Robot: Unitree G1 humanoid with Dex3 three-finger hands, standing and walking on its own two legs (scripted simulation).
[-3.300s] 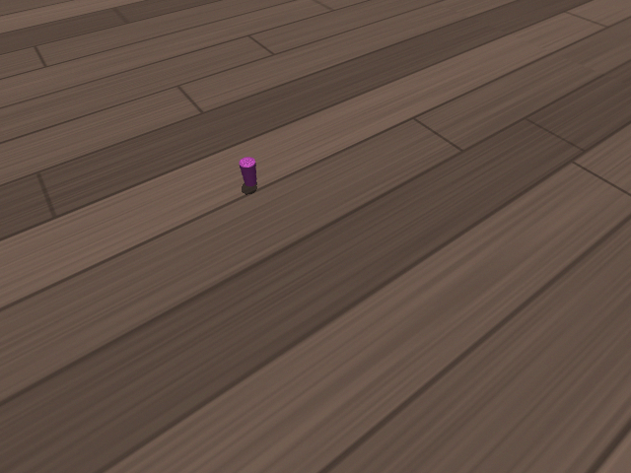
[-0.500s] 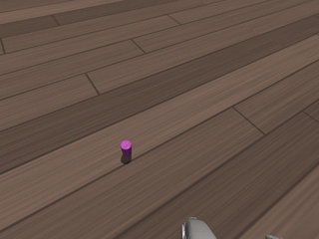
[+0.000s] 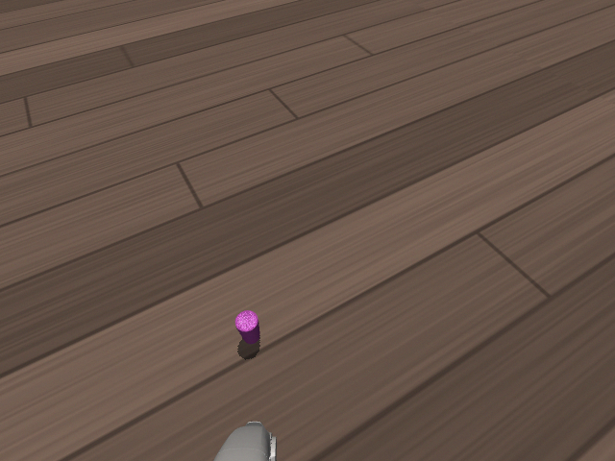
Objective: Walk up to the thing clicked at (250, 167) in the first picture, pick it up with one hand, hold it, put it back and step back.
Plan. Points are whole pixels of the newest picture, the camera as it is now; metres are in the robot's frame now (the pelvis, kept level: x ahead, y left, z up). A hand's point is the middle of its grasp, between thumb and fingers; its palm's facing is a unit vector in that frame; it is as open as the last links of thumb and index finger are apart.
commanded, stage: walk up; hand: left
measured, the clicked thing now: (249, 328) +0.59 +0.24 -0.71
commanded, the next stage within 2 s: none
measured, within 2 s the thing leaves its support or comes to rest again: neither
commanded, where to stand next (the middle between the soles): +0.25 +0.03 m, yaw +1 degrees
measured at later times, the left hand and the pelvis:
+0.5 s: hand (128, 417) +0.19 +0.29 -0.14, palm faces -0.05 -0.92 -0.39, open 7.4 cm; pelvis +0.14 +0.02 -0.01, yaw +0 degrees
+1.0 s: hand (146, 386) +0.24 +0.29 -0.17, palm faces +0.01 -0.94 -0.33, open 7.4 cm; pelvis +0.18 +0.03 -0.01, yaw +1 degrees
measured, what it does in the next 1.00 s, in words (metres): walks ahead: left foot, then right foot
